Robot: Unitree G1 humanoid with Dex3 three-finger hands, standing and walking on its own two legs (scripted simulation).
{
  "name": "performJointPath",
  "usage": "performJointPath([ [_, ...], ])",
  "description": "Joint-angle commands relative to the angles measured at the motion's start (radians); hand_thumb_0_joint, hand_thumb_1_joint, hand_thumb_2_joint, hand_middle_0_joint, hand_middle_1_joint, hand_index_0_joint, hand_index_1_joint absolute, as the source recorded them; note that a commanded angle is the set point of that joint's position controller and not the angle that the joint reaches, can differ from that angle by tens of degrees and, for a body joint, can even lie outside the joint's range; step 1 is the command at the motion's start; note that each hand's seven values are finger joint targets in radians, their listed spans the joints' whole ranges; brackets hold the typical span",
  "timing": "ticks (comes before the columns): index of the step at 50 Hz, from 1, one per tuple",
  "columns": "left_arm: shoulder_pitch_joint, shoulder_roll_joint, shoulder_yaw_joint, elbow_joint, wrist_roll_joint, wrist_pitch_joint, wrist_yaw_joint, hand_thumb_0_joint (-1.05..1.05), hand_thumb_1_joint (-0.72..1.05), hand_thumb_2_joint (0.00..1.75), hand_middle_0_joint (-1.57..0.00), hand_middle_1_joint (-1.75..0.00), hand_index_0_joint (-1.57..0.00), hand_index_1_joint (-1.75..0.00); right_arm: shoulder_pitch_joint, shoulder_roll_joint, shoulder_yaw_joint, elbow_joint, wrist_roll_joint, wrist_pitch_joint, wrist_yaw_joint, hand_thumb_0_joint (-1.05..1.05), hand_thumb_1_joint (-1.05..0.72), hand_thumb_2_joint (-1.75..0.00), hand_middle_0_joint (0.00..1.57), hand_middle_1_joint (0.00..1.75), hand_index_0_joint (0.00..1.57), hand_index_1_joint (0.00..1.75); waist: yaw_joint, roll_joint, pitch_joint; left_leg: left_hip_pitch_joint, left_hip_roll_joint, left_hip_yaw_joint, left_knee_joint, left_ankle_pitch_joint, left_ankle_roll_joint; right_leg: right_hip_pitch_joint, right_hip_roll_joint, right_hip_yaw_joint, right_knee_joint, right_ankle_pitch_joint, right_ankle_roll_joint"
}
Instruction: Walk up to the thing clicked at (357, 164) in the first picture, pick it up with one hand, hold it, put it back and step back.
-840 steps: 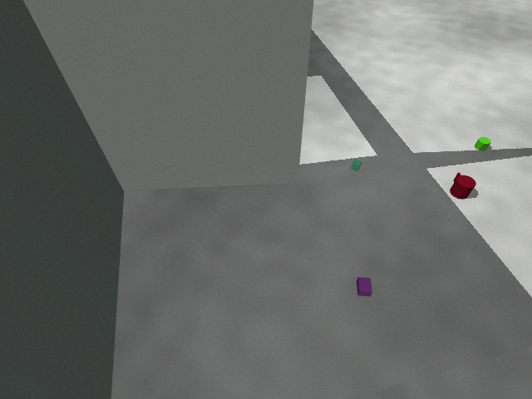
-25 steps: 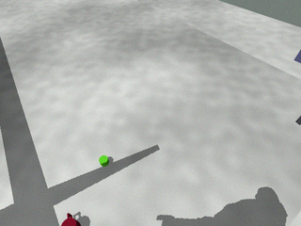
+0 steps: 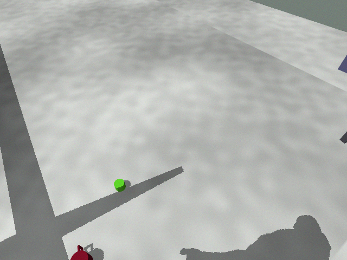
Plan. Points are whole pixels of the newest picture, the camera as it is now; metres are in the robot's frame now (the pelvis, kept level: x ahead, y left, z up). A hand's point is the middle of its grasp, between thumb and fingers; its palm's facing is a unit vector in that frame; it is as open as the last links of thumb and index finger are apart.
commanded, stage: stand
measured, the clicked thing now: out of the picture +0.28 +1.03 -0.76
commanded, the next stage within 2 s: walk up in 0.42 s
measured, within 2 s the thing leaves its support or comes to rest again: neither
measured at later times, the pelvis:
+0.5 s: pelvis +0.01 +0.00 +0.00, yaw +0 degrees
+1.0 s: pelvis +0.14 +0.02 -0.01, yaw -1 degrees
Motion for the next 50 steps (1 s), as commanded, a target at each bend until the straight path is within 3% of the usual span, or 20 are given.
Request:
performJointPath([
  [1,-0.033,0.225,0.042,-0.057,-0.004,-0.017,0.011,0.00,0.90,0.90,-0.20,-0.30,-0.20,-0.30,-0.038,-0.210,-0.041,-0.063,-0.003,-0.024,-0.014,0.00,-0.90,-0.90,0.20,0.30,0.20,0.30,0.004,-0.017,-0.071,0.014,0.111,-0.077,-0.048,0.147,0.036,-0.005,-0.114,0.092,-0.055,0.105,-0.030],
  [20,-0.026,0.225,0.042,-0.059,-0.006,-0.021,0.012,0.00,0.90,0.90,-0.20,-0.30,-0.20,-0.30,-0.036,-0.208,-0.039,-0.065,-0.002,-0.023,-0.012,0.00,-0.90,-0.90,0.20,0.30,0.20,0.30,0.003,-0.012,-0.070,0.021,0.108,-0.073,-0.040,0.157,0.039,-0.003,-0.117,0.098,-0.057,0.135,-0.029],
  [21,0.037,0.277,0.094,-0.104,0.005,-0.027,-0.009,0.00,0.90,0.90,-0.20,-0.30,-0.20,-0.30,0.034,-0.260,-0.089,-0.114,-0.018,-0.030,0.006,0.00,-0.90,-0.90,0.20,0.30,0.20,0.30,0.013,-0.036,-0.150,0.025,0.048,-0.054,0.038,-0.267,0.098,0.039,-0.050,0.069,0.014,-0.282,-0.069],
  [22,0.063,0.278,0.100,-0.100,0.014,-0.025,-0.015,0.00,0.90,0.90,-0.20,-0.30,-0.20,-0.30,0.040,-0.264,-0.096,-0.119,-0.028,-0.028,0.013,0.00,-0.90,-0.90,0.20,0.30,0.20,0.30,0.027,-0.028,-0.078,-0.083,0.053,-0.076,0.054,-0.448,0.106,-0.006,-0.075,0.123,0.021,-0.463,-0.094],
  [24,0.098,0.289,0.120,-0.123,0.018,-0.025,-0.021,0.00,0.90,0.90,-0.20,-0.30,-0.20,-0.30,-0.041,-0.238,-0.096,-0.178,-0.032,-0.023,0.024,0.00,-0.90,-0.90,0.20,0.30,0.20,0.30,0.066,-0.079,0.087,-0.327,0.028,-0.051,0.144,-0.419,0.095,-0.017,-0.141,0.231,-0.037,-0.545,-0.141],
  [25,0.138,0.307,0.129,-0.127,0.018,-0.030,-0.019,0.00,0.90,0.90,-0.20,-0.30,-0.20,-0.30,-0.066,-0.207,-0.094,-0.201,-0.031,-0.026,0.028,0.00,-0.90,-0.90,0.20,0.30,0.20,0.30,0.092,-0.164,0.125,-0.439,-0.018,0.040,0.286,-0.282,0.063,0.067,-0.226,0.331,-0.135,-0.538,-0.191],
  [26,0.153,0.337,0.142,-0.143,0.026,-0.036,-0.018,0.00,0.90,0.90,-0.20,-0.30,-0.20,-0.30,-0.065,-0.212,-0.100,-0.215,-0.037,-0.030,0.027,0.00,-0.90,-0.90,0.20,0.30,0.20,0.30,0.104,-0.181,0.131,-0.500,0.025,0.018,0.420,-0.277,0.047,0.094,-0.332,0.427,-0.180,-0.409,-0.255],
  [27,0.165,0.342,0.147,-0.158,0.028,-0.040,-0.018,0.00,0.90,0.90,-0.20,-0.30,-0.20,-0.30,-0.058,-0.228,-0.107,-0.227,-0.036,-0.035,0.028,0.00,-0.90,-0.90,0.20,0.30,0.20,0.30,0.098,-0.135,0.120,-0.499,0.052,-0.016,0.441,-0.299,0.052,0.096,-0.353,0.434,-0.177,-0.339,-0.282],
  [30,0.053,0.340,0.143,-0.226,0.029,-0.041,-0.025,0.00,0.90,0.90,-0.20,-0.30,-0.20,-0.30,0.054,-0.219,-0.122,-0.229,-0.028,-0.052,0.041,0.00,-0.90,-0.90,0.20,0.30,0.20,0.30,0.023,-0.176,0.072,-0.285,0.089,-0.022,0.289,-0.283,0.061,-0.024,-0.285,0.276,-0.108,-0.270,-0.235],
  [32,-0.034,0.282,0.121,-0.272,0.019,-0.027,-0.035,0.00,0.90,0.90,-0.20,-0.30,-0.20,-0.30,0.258,-0.220,-0.150,-0.171,-0.034,-0.062,0.034,0.00,-0.90,-0.90,0.20,0.30,0.20,0.30,-0.099,-0.100,0.005,0.072,0.009,0.064,0.112,-0.071,0.041,-0.231,-0.156,0.087,0.122,-0.134,-0.156],
  [33,0.003,0.207,0.100,-0.284,0.011,-0.023,-0.038,0.00,0.90,0.90,-0.20,-0.30,-0.20,-0.30,0.346,-0.271,-0.177,-0.152,-0.045,-0.067,0.022,0.00,-0.90,-0.90,0.20,0.30,0.20,0.30,-0.133,0.117,-0.034,0.250,0.043,-0.056,0.007,-0.146,0.056,-0.383,-0.040,-0.023,0.416,-0.138,-0.105],
  [34,0.036,0.146,0.085,-0.306,0.004,-0.023,-0.038,0.00,0.90,0.90,-0.20,-0.30,-0.20,-0.30,0.399,-0.395,-0.202,-0.174,-0.061,-0.076,0.015,0.00,-0.90,-0.90,0.20,0.30,0.20,0.30,-0.142,0.345,-0.026,0.288,0.308,-0.551,-0.153,-0.334,0.145,-0.605,0.126,0.027,0.678,-0.383,-0.059],
  [35,0.070,0.254,0.112,-0.277,0.008,-0.016,-0.023,0.00,0.90,0.90,-0.20,-0.30,-0.20,-0.30,0.307,-0.403,-0.198,-0.220,-0.032,-0.077,0.015,0.00,-0.90,-0.90,0.20,0.30,0.20,0.30,-0.092,0.153,-0.009,0.152,0.377,-0.615,-0.143,-0.416,0.257,-0.535,0.035,0.189,0.738,-0.381,-0.072],
  [36,0.088,0.271,0.103,-0.269,-0.001,-0.019,-0.024,0.00,0.90,0.90,-0.20,-0.30,-0.20,-0.30,0.243,-0.358,-0.181,-0.249,-0.023,-0.077,0.013,0.00,-0.90,-0.90,0.20,0.30,0.20,0.30,-0.050,0.055,0.035,0.110,0.354,-0.500,-0.106,-0.316,0.273,-0.541,0.004,0.199,0.789,-0.315,-0.074],
  [38,0.152,0.259,0.101,-0.242,-0.008,-0.021,-0.028,0.00,0.90,0.90,-0.20,-0.30,-0.20,-0.30,0.190,-0.291,-0.153,-0.295,-0.019,-0.084,0.003,0.00,-0.90,-0.90,0.20,0.30,0.20,0.30,-0.010,0.061,0.035,0.100,0.280,-0.310,-0.070,-0.117,0.227,-0.512,-0.025,0.200,0.731,-0.223,-0.064],
  [40,0.170,0.251,0.101,-0.238,-0.004,-0.020,-0.036,0.00,0.90,0.90,-0.20,-0.30,-0.20,-0.30,0.226,-0.285,-0.150,-0.298,-0.015,-0.093,0.002,0.00,-0.90,-0.90,0.20,0.30,0.20,0.30,-0.018,0.109,0.030,0.102,0.264,-0.203,-0.056,0.134,0.220,-0.473,-0.027,0.167,0.668,-0.175,-0.038],
  [42,0.133,0.239,0.099,-0.269,-0.002,-0.016,-0.045,0.00,0.90,0.90,-0.20,-0.30,-0.20,-0.30,0.260,-0.285,-0.150,-0.312,-0.014,-0.094,-0.002,0.00,-0.90,-0.90,0.20,0.30,0.20,0.30,-0.032,0.119,0.053,0.096,0.249,-0.137,-0.044,0.287,0.225,-0.461,-0.029,0.136,0.586,-0.145,-0.023],
  [44,0.112,0.229,0.096,-0.292,0.002,-0.014,-0.052,0.00,0.90,0.90,-0.20,-0.30,-0.20,-0.30,0.257,-0.292,-0.152,-0.334,-0.014,-0.093,-0.002,0.00,-0.90,-0.90,0.20,0.30,0.20,0.30,-0.030,0.124,0.069,0.067,0.241,-0.080,-0.033,0.341,0.234,-0.437,-0.042,0.097,0.506,-0.098,-0.024],
  [46,0.088,0.218,0.098,-0.312,0.004,-0.012,-0.062,0.00,0.90,0.90,-0.20,-0.30,-0.20,-0.30,0.252,-0.297,-0.151,-0.355,-0.011,-0.092,0.000,0.00,-0.90,-0.90,0.20,0.30,0.20,0.30,-0.028,0.132,0.069,0.015,0.227,-0.041,-0.022,0.306,0.222,-0.364,-0.052,0.055,0.422,-0.035,-0.036],
  [50,0.092,0.193,0.104,-0.316,0.006,-0.017,-0.056,0.00,0.90,0.90,-0.20,-0.30,-0.20,-0.30,0.234,-0.281,-0.139,-0.383,-0.008,-0.069,-0.005,0.00,-0.90,-0.90,0.20,0.30,0.20,0.30,-0.013,0.110,0.037,-0.075,0.186,-0.003,0.106,0.330,0.185,-0.179,0.005,-0.009,0.301,0.029,-0.053],
])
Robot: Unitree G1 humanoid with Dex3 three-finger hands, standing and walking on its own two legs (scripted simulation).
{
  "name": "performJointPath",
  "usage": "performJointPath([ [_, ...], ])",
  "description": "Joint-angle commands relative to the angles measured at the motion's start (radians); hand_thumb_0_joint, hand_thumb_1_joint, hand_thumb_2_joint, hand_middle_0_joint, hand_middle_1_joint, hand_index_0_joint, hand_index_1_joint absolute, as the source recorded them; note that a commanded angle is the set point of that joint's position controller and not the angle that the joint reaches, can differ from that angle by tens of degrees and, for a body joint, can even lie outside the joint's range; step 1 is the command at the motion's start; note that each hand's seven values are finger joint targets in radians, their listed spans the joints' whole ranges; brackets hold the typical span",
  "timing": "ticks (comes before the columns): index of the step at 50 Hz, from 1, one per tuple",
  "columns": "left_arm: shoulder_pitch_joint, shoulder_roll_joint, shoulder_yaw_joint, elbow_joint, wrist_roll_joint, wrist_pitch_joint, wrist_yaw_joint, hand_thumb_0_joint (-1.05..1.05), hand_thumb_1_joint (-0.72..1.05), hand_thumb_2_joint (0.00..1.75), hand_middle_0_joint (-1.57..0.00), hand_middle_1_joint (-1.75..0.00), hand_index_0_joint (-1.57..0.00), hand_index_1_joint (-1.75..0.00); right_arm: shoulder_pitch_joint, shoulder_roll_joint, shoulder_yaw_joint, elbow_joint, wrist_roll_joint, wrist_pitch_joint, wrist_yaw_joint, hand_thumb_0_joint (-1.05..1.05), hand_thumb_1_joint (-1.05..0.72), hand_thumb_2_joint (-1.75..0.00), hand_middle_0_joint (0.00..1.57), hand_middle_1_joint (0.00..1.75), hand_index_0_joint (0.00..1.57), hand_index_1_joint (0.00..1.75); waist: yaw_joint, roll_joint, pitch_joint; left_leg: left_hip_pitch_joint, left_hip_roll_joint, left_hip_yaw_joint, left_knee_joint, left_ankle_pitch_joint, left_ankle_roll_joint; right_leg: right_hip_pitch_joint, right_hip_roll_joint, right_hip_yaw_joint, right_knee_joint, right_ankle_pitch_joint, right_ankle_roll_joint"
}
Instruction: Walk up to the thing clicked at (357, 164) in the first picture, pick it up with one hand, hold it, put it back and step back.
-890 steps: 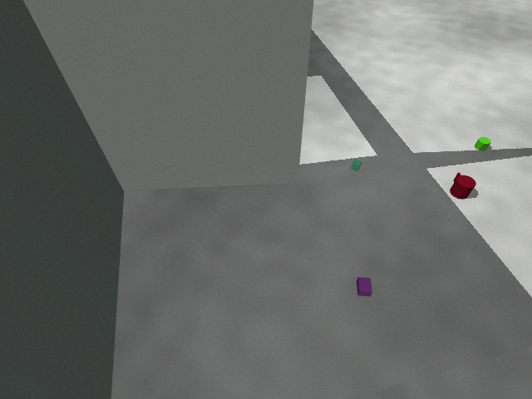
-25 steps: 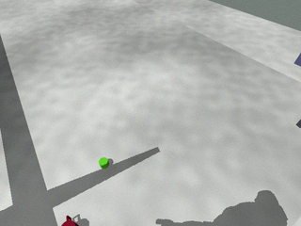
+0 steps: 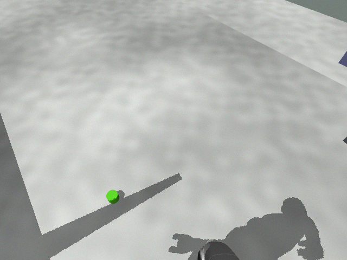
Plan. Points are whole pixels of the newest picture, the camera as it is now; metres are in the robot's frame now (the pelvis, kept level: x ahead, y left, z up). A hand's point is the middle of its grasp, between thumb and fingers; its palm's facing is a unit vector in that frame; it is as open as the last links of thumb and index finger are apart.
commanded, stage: walk up
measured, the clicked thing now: out of the picture +0.13 +1.00 -0.75
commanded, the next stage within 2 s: stand in 1.40 s
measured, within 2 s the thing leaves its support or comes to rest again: neither
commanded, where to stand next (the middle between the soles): +0.14 -0.02 m, yaw +0 degrees
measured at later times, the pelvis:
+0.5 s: pelvis +0.08 -0.02 -0.02, yaw +1 degrees
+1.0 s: pelvis +0.08 -0.02 +0.01, yaw +1 degrees
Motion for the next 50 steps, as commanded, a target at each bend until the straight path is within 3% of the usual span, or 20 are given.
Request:
performJointPath([
  [1,0.027,0.134,0.048,-0.071,-0.006,-0.030,0.017,0.00,0.90,0.90,-0.20,-0.30,-0.20,-0.30,-0.031,-0.247,-0.066,-0.114,0.007,-0.006,-0.028,0.00,-0.90,-0.90,0.20,0.30,0.20,0.30,0.041,0.127,-0.066,-0.207,0.202,-0.099,0.033,0.508,0.139,0.276,0.047,-0.065,-0.124,0.109,-0.026],
  [2,0.077,0.162,0.057,-0.057,-0.002,-0.037,0.026,0.00,0.90,0.90,-0.20,-0.30,-0.20,-0.30,-0.029,-0.218,-0.051,-0.120,0.013,-0.003,-0.029,0.00,-0.90,-0.90,0.20,0.30,0.20,0.30,0.071,0.043,-0.110,-0.226,0.150,-0.059,0.175,0.522,0.115,0.370,0.066,-0.069,-0.173,0.122,-0.045],
  [3,0.132,0.209,0.074,-0.061,0.000,-0.045,0.035,0.00,0.90,0.90,-0.20,-0.30,-0.20,-0.30,0.016,-0.177,-0.033,-0.125,0.018,-0.003,-0.031,0.00,-0.90,-0.90,0.20,0.30,0.20,0.30,0.101,-0.083,-0.175,-0.269,0.095,-0.020,0.368,0.399,0.081,0.466,-0.009,0.023,-0.234,0.170,-0.079],
  [4,0.161,0.291,0.095,-0.082,-0.004,-0.047,0.044,0.00,0.90,0.90,-0.20,-0.30,-0.20,-0.30,0.083,-0.126,-0.015,-0.135,0.026,0.003,-0.032,0.00,-0.90,-0.90,0.20,0.30,0.20,0.30,0.100,-0.285,-0.257,-0.415,-0.041,0.008,0.659,-0.078,0.030,0.538,-0.294,0.463,-0.359,0.113,-0.210],
  [5,0.127,0.311,0.093,-0.098,-0.017,-0.045,0.046,0.00,0.90,0.90,-0.20,-0.30,-0.20,-0.30,0.072,-0.213,-0.041,-0.103,0.017,0.020,-0.046,0.00,-0.90,-0.90,0.20,0.30,0.20,0.30,0.099,-0.196,-0.219,-0.418,-0.025,-0.092,0.751,-0.266,0.032,0.419,-0.364,0.606,-0.384,0.042,-0.312],
  [7,0.052,0.252,0.077,-0.114,-0.029,-0.038,0.056,0.00,0.90,0.90,-0.20,-0.30,-0.20,-0.30,0.062,-0.221,-0.045,-0.070,0.021,0.023,-0.048,0.00,-0.90,-0.90,0.20,0.30,0.20,0.30,0.069,-0.092,-0.119,-0.438,0.012,-0.167,0.791,-0.210,0.031,0.288,-0.281,0.399,-0.374,0.034,-0.278],
  [10,-0.011,0.194,0.050,-0.132,-0.010,-0.040,0.063,0.00,0.90,0.90,-0.20,-0.30,-0.20,-0.30,0.088,-0.184,-0.032,-0.036,0.013,0.025,-0.035,0.00,-0.90,-0.90,0.20,0.30,0.20,0.30,0.031,-0.103,-0.104,-0.355,0.035,-0.114,0.562,-0.124,0.010,0.176,-0.158,0.172,-0.341,0.108,-0.205],
  [14,-0.029,0.204,0.047,-0.130,-0.001,-0.030,0.067,0.00,0.90,0.90,-0.20,-0.30,-0.20,-0.30,0.025,-0.165,-0.025,-0.014,0.001,0.031,-0.036,0.00,-0.90,-0.90,0.20,0.30,0.20,0.30,0.050,-0.140,-0.145,-0.278,0.026,-0.063,0.287,-0.110,-0.007,0.166,-0.177,0.152,-0.273,0.221,-0.207],
  [16,-0.072,0.203,0.040,-0.133,-0.016,-0.017,0.068,0.00,0.90,0.90,-0.20,-0.30,-0.20,-0.30,0.030,-0.166,-0.028,0.002,0.000,0.029,-0.042,0.00,-0.90,-0.90,0.20,0.30,0.20,0.30,0.020,-0.099,-0.173,-0.170,0.007,-0.036,0.170,0.067,0.003,0.107,-0.173,0.143,-0.207,0.216,-0.176],
  [18,-0.085,0.179,0.024,-0.127,-0.027,-0.001,0.066,0.00,0.90,0.90,-0.20,-0.30,-0.20,-0.30,-0.010,-0.207,-0.042,-0.004,-0.012,0.026,-0.046,0.00,-0.90,-0.90,0.20,0.30,0.20,0.30,0.008,-0.039,-0.154,-0.124,0.048,-0.112,0.101,0.174,0.033,-0.004,-0.147,0.140,-0.176,0.078,-0.113],
  [19,-0.087,0.169,0.023,-0.126,-0.031,0.006,0.066,0.00,0.90,0.90,-0.20,-0.30,-0.20,-0.30,-0.041,-0.255,-0.051,-0.019,-0.018,0.024,-0.048,0.00,-0.90,-0.90,0.20,0.30,0.20,0.30,0.015,0.038,-0.135,-0.196,0.137,-0.262,0.017,0.117,0.069,-0.008,-0.090,0.112,-0.125,-0.032,-0.074],
  [20,-0.077,0.164,0.026,-0.112,-0.035,0.012,0.065,0.00,0.90,0.90,-0.20,-0.30,-0.20,-0.30,-0.105,-0.305,-0.054,-0.032,-0.006,0.021,-0.044,0.00,-0.90,-0.90,0.20,0.30,0.20,0.30,0.036,0.136,-0.111,-0.328,0.268,-0.437,-0.074,0.073,0.162,0.061,0.032,0.028,0.007,-0.218,-0.024],
  [22,-0.035,0.168,0.035,-0.069,-0.030,0.020,0.066,0.00,0.90,0.90,-0.20,-0.30,-0.20,-0.30,-0.176,-0.298,-0.049,-0.041,-0.007,0.018,-0.043,0.00,-0.90,-0.90,0.20,0.30,0.20,0.30,0.060,0.194,-0.104,-0.362,0.313,-0.435,-0.068,0.186,0.238,0.130,0.071,0.015,0.160,-0.278,-0.019],
  [25,-0.016,0.162,0.036,-0.033,-0.028,0.009,0.064,0.00,0.90,0.90,-0.20,-0.30,-0.20,-0.30,-0.196,-0.267,-0.035,-0.038,-0.002,0.021,-0.049,0.00,-0.90,-0.90,0.20,0.30,0.20,0.30,0.066,0.215,-0.155,-0.276,0.246,-0.298,0.056,0.449,0.183,0.154,0.059,0.001,0.049,-0.198,-0.026],
  [26,-0.003,0.153,0.031,-0.019,-0.025,0.003,0.064,0.00,0.90,0.90,-0.20,-0.30,-0.20,-0.30,-0.214,-0.257,-0.031,-0.036,0.001,0.025,-0.047,0.00,-0.90,-0.90,0.20,0.30,0.20,0.30,0.075,0.203,-0.179,-0.245,0.211,-0.254,0.100,0.442,0.146,0.193,0.041,0.004,-0.078,-0.046,-0.031],
  [28,-0.026,0.209,0.034,-0.011,-0.008,-0.016,0.072,0.00,0.90,0.90,-0.20,-0.30,-0.20,-0.30,-0.197,-0.200,-0.015,-0.036,0.017,0.035,-0.046,0.00,-0.90,-0.90,0.20,0.30,0.20,0.30,0.051,0.067,-0.192,-0.303,0.114,-0.171,0.222,0.325,0.060,0.265,-0.075,0.190,-0.197,0.178,-0.078],
  [29,-0.094,0.247,0.033,-0.016,-0.013,-0.022,0.068,0.00,0.90,0.90,-0.20,-0.30,-0.20,-0.30,-0.185,-0.186,-0.014,-0.021,0.020,0.044,-0.045,0.00,-0.90,-0.90,0.20,0.30,0.20,0.30,0.014,0.002,-0.167,-0.262,0.034,-0.116,0.238,0.126,0.029,0.172,-0.157,0.285,-0.232,0.153,-0.149],
  [30,-0.129,0.244,0.028,-0.024,-0.016,-0.024,0.067,0.00,0.90,0.90,-0.20,-0.30,-0.20,-0.30,-0.171,-0.187,-0.016,0.000,0.015,0.048,-0.046,0.00,-0.90,-0.90,0.20,0.30,0.20,0.30,0.000,-0.020,-0.156,-0.197,0.031,-0.105,0.214,0.049,0.026,0.108,-0.188,0.310,-0.245,0.149,-0.165],
  [35,-0.133,0.196,0.002,0.035,-0.020,-0.027,0.067,0.00,0.90,0.90,-0.20,-0.30,-0.20,-0.30,-0.234,-0.203,-0.005,0.042,0.019,0.034,-0.030,0.00,-0.90,-0.90,0.20,0.30,0.20,0.30,0.023,-0.040,-0.189,-0.131,0.098,-0.157,0.082,0.254,0.061,0.173,-0.075,0.149,-0.250,0.126,-0.048],
  [50,-0.165,0.148,-0.012,0.152,-0.033,-0.019,0.062,0.00,0.90,0.90,-0.20,-0.30,-0.20,-0.30,-0.337,-0.184,0.028,0.184,0.013,0.015,-0.027,0.00,-0.90,-0.90,0.20,0.30,0.20,0.30,0.050,0.038,-0.173,-0.108,0.135,-0.178,-0.172,0.252,0.024,0.328,-0.056,0.092,-0.402,0.096,-0.010],
])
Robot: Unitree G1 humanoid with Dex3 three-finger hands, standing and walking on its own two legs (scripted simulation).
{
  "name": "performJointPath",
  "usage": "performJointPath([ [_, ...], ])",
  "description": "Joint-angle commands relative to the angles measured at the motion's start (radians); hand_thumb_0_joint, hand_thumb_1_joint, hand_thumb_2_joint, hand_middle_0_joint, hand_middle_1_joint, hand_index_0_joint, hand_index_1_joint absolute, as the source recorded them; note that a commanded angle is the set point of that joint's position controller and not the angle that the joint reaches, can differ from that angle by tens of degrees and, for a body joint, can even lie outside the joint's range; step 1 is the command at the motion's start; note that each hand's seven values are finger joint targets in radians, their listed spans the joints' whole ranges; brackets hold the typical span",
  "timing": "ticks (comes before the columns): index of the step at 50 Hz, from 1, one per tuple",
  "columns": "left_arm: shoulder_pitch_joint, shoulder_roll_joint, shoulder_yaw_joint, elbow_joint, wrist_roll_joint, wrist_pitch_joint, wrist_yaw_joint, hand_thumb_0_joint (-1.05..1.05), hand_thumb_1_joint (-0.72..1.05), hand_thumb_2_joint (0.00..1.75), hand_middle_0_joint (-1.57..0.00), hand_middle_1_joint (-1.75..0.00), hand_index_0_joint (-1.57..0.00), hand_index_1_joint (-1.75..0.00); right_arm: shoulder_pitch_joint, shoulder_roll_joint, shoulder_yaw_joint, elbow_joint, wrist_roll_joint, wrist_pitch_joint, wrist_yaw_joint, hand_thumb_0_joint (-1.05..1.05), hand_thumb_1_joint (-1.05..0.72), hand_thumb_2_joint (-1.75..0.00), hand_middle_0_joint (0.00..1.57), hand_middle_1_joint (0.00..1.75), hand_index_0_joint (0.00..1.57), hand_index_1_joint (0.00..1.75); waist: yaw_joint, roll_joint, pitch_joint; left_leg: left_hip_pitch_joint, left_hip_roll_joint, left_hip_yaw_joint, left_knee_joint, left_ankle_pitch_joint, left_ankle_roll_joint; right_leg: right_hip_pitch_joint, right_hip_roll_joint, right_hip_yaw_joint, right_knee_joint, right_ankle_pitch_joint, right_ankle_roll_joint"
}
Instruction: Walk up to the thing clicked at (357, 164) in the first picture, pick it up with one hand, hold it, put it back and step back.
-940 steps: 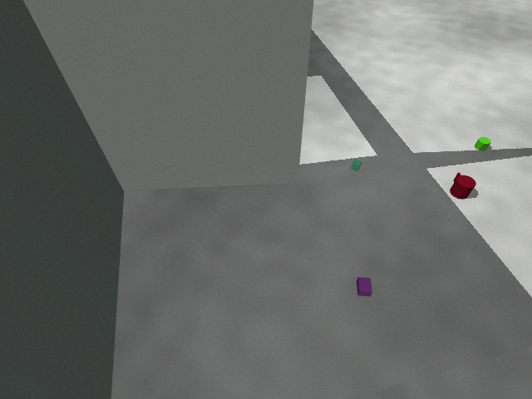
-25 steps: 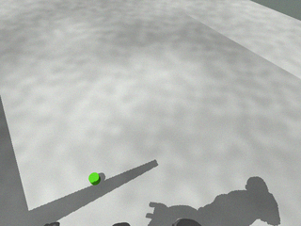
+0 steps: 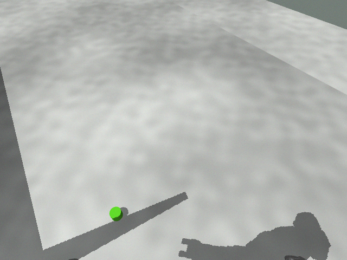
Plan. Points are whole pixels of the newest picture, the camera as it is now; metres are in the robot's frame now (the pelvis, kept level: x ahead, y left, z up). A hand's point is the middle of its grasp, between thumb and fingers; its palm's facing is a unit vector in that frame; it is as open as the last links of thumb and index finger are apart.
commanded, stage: walk up
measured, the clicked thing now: out of the picture +0.07 +1.02 -0.76
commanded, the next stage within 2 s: stand in 0.40 s
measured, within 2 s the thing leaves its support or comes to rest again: neither
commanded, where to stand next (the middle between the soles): +0.06 -0.01 m, yaw -1 degrees
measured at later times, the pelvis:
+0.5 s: pelvis +0.00 +0.01 +0.00, yaw +0 degrees
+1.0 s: pelvis +0.03 +0.01 +0.00, yaw +0 degrees
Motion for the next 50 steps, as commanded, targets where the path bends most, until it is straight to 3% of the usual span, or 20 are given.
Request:
performJointPath([
  [1,-0.020,0.213,0.046,-0.022,-0.005,-0.015,0.009,0.00,0.90,0.90,-0.20,-0.30,-0.20,-0.30,-0.050,-0.225,-0.049,-0.035,-0.006,-0.031,-0.018,0.00,-0.90,-0.90,0.20,0.30,0.20,0.30,0.010,-0.004,-0.130,0.039,0.126,-0.121,-0.125,0.081,0.035,0.063,-0.115,0.114,-0.115,0.088,-0.031],
  [8,-0.020,0.208,0.044,0.002,0.000,-0.013,0.011,0.00,0.90,0.90,-0.20,-0.30,-0.20,-0.30,-0.060,-0.217,-0.056,-0.016,-0.009,-0.028,-0.018,0.00,-0.90,-0.90,0.20,0.30,0.20,0.30,0.001,0.004,-0.112,0.039,0.129,-0.120,-0.157,0.039,0.032,0.054,-0.114,0.103,-0.138,0.069,-0.023],
  [12,-0.012,0.205,0.042,0.014,0.000,-0.014,0.012,0.00,0.90,0.90,-0.20,-0.30,-0.20,-0.30,-0.058,-0.214,-0.060,-0.011,-0.008,-0.028,-0.018,0.00,-0.90,-0.90,0.20,0.30,0.20,0.30,0.001,0.003,-0.117,0.060,0.127,-0.114,-0.154,0.063,0.034,0.049,-0.118,0.106,-0.139,0.092,-0.019],
  [19,0.001,0.203,0.040,0.024,0.004,-0.015,0.014,0.00,0.90,0.90,-0.20,-0.30,-0.20,-0.30,-0.060,-0.218,-0.062,-0.005,-0.008,-0.022,-0.016,0.00,-0.90,-0.90,0.20,0.30,0.20,0.30,-0.003,0.015,-0.099,0.048,0.129,-0.123,-0.170,-0.011,0.035,0.028,-0.110,0.104,-0.149,0.041,-0.018],
  [22,0.003,0.219,0.038,0.023,0.018,-0.024,0.016,0.00,0.90,0.90,-0.20,-0.30,-0.20,-0.30,-0.030,-0.221,-0.064,0.000,-0.013,-0.015,-0.015,0.00,-0.90,-0.90,0.20,0.30,0.20,0.30,-0.018,0.026,-0.087,0.007,0.122,-0.129,-0.191,-0.153,0.027,0.011,-0.112,0.109,-0.149,-0.047,-0.018],
  [23,0.016,0.214,0.035,0.023,0.017,-0.024,0.017,0.00,0.90,0.90,-0.20,-0.30,-0.20,-0.30,-0.042,-0.226,-0.065,-0.003,-0.013,-0.014,-0.014,0.00,-0.90,-0.90,0.20,0.30,0.20,0.30,-0.009,0.030,-0.084,0.006,0.122,-0.133,-0.188,-0.157,0.030,0.009,-0.114,0.105,-0.144,-0.043,-0.019],
  [30,0.024,0.216,0.028,0.013,0.014,-0.036,0.021,0.00,0.90,0.90,-0.20,-0.30,-0.20,-0.30,-0.025,-0.219,-0.062,-0.007,-0.012,-0.018,-0.012,0.00,-0.90,-0.90,0.20,0.30,0.20,0.30,-0.018,-0.020,-0.099,0.051,0.116,-0.119,-0.141,0.010,0.035,0.002,-0.128,0.113,-0.144,0.028,-0.021],
  [38,0.033,0.217,0.028,0.017,0.009,-0.036,0.027,0.00,0.90,0.90,-0.20,-0.30,-0.20,-0.30,-0.022,-0.214,-0.055,-0.001,-0.007,-0.015,-0.014,0.00,-0.90,-0.90,0.20,0.30,0.20,0.30,-0.015,-0.022,-0.112,0.082,0.115,-0.109,-0.123,0.124,0.031,0.033,-0.128,0.097,-0.136,0.115,-0.014],
  [41,0.028,0.213,0.028,0.012,0.007,-0.037,0.028,0.00,0.90,0.90,-0.20,-0.30,-0.20,-0.30,-0.021,-0.219,-0.053,-0.001,-0.007,-0.018,-0.016,0.00,-0.90,-0.90,0.20,0.30,0.20,0.30,-0.015,-0.016,-0.131,0.102,0.121,-0.103,-0.110,0.218,0.029,0.057,-0.132,0.093,-0.127,0.200,-0.014],
  [44,0.016,0.221,0.034,0.013,0.007,-0.032,0.029,0.00,0.90,0.90,-0.20,-0.30,-0.20,-0.30,-0.018,-0.215,-0.051,0.001,-0.007,-0.015,-0.019,0.00,-0.90,-0.90,0.20,0.30,0.20,0.30,-0.015,-0.010,-0.120,0.077,0.119,-0.102,-0.119,0.186,0.026,0.078,-0.131,0.092,-0.127,0.177,-0.014],
  [50,0.009,0.219,0.037,0.009,0.010,-0.031,0.031,0.00,0.90,0.90,-0.20,-0.30,-0.20,-0.30,-0.027,-0.220,-0.053,-0.005,-0.007,-0.016,-0.024,0.00,-0.90,-0.90,0.20,0.30,0.20,0.30,-0.015,-0.010,-0.137,0.109,0.125,-0.095,-0.101,0.264,0.027,0.095,-0.137,0.091,-0.129,0.255,-0.013],
])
